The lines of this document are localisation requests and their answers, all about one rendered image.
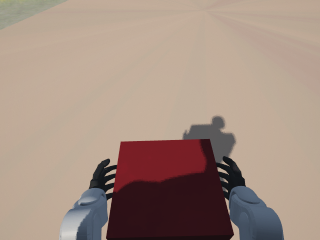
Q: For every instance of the carton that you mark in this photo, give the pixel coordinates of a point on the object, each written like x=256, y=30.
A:
x=168, y=190

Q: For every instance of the right robot forearm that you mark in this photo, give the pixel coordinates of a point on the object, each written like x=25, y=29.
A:
x=251, y=215

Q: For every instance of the left robot forearm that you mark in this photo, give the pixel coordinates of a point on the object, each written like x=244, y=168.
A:
x=86, y=218

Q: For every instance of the left robot hand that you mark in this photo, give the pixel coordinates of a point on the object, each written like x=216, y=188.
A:
x=99, y=179

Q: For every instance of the right robot hand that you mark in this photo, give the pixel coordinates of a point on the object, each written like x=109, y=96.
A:
x=234, y=176

